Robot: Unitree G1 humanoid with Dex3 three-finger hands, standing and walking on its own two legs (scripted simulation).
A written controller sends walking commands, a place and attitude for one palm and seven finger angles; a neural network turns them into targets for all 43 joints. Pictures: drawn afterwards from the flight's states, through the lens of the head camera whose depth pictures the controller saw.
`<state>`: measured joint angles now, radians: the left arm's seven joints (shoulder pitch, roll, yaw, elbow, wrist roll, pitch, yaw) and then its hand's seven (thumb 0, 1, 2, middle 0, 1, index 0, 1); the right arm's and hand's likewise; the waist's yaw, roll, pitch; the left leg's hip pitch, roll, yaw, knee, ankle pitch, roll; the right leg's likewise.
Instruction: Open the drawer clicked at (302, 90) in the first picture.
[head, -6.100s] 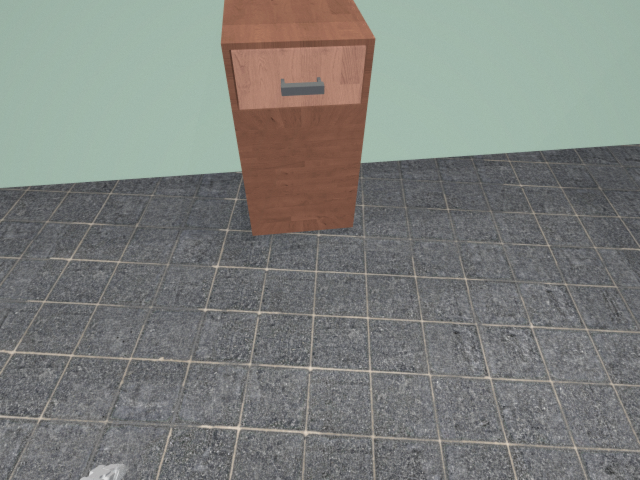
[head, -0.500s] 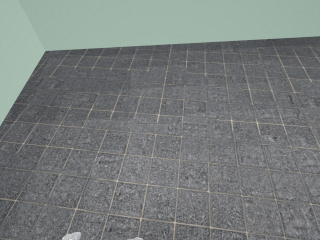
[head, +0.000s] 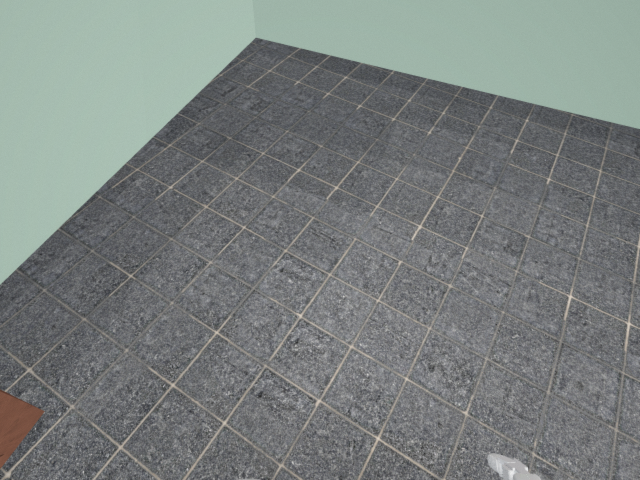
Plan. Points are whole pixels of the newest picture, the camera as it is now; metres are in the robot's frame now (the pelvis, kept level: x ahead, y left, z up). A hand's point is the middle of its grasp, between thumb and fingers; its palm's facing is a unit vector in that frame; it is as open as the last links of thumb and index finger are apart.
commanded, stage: turn to face it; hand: left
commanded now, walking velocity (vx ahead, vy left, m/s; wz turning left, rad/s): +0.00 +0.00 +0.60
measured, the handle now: out of the picture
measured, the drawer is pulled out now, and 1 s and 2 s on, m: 0.00 0.00 0.00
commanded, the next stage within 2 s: none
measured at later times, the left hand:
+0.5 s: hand out of the picture +0.06 +0.18 -0.12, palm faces +0.28 -0.91 -0.30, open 7.4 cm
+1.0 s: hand out of the picture -0.09 +0.21 -0.16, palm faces +0.60 -0.75 -0.28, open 7.4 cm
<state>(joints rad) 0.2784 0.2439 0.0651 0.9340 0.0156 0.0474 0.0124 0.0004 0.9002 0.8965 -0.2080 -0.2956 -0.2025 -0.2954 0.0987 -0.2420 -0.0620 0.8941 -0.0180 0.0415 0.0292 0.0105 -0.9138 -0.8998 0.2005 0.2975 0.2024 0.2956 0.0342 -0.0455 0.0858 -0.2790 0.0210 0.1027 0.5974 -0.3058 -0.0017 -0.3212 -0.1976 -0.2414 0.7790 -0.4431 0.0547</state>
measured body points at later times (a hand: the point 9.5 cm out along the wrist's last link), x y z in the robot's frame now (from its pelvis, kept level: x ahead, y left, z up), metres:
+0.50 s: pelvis +0.00 -0.04 +0.01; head +0.04 -0.07 +0.46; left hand +0.04 +0.23 -0.10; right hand +0.13 -0.28 -0.15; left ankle -0.05 +0.09 -0.64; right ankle +0.03 -0.14 -0.72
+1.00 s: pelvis -0.01 -0.01 +0.01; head +0.01 +0.02 +0.46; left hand -0.12 +0.25 -0.13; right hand +0.23 -0.16 -0.11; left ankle -0.06 +0.08 -0.72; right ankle +0.06 -0.15 -0.65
